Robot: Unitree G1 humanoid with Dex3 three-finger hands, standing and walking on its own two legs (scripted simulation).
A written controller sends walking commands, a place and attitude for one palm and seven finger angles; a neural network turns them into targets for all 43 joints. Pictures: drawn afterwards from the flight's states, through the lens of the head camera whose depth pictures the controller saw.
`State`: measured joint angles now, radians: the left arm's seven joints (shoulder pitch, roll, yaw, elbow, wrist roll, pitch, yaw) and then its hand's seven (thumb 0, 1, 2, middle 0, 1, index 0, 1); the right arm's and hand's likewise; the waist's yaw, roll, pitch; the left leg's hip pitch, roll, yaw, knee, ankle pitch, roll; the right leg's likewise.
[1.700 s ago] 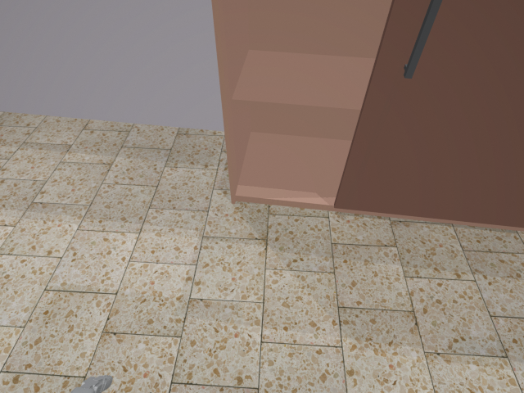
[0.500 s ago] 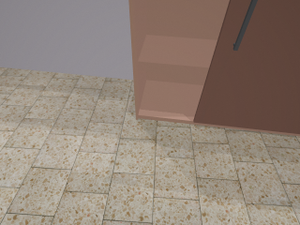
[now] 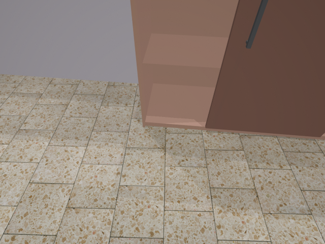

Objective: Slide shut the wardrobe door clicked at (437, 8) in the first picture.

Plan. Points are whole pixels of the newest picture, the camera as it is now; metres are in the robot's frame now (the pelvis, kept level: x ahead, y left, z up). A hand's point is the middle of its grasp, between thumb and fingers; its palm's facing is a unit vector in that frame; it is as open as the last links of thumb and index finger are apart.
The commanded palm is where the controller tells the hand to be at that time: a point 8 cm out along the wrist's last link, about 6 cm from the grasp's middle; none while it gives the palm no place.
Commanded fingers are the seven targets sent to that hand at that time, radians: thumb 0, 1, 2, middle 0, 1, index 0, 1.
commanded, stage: walk to a spot facing it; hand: right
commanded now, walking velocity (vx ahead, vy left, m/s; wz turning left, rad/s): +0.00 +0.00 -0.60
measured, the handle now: (259, 11) +1.05 -0.37 +0.15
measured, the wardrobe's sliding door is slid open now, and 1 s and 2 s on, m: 0.49 0.49 0.49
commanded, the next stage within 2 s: turn to face it in 1.12 s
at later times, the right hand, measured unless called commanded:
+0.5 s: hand out of the picture +0.02 -0.26 -0.17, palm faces +0.28 +0.94 -0.19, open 7.3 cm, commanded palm none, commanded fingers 0.00 -0.90 -0.90 0.20 0.30 0.20 0.30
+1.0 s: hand out of the picture +0.05 -0.22 -0.16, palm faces +0.61 +0.76 -0.22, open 7.3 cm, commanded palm none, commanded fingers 0.00 -0.90 -0.90 0.20 0.30 0.20 0.30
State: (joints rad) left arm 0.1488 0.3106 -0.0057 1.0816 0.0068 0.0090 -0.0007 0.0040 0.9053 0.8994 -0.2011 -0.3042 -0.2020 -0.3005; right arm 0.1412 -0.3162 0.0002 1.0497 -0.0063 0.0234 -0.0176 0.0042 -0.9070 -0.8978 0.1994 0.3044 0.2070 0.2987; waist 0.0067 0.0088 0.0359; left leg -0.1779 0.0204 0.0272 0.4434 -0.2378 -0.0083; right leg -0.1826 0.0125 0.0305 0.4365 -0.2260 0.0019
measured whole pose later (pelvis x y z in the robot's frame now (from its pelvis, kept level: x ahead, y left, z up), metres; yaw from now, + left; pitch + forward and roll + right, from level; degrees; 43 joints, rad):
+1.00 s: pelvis +0.16 -0.06 +0.00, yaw -38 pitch -1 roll +0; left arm 0.21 0.28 0.09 0.96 0.03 0.03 -0.05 0.01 0.91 0.90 -0.19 -0.30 -0.20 -0.30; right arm 0.35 -0.18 -0.03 0.98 -0.02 -0.06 -0.01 0.00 -0.91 -0.90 0.20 0.30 0.21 0.30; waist 0.01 -0.02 0.02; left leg -0.06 0.07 0.21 0.36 -0.28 -0.02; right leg -0.63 -0.08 -0.03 1.12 -0.19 0.02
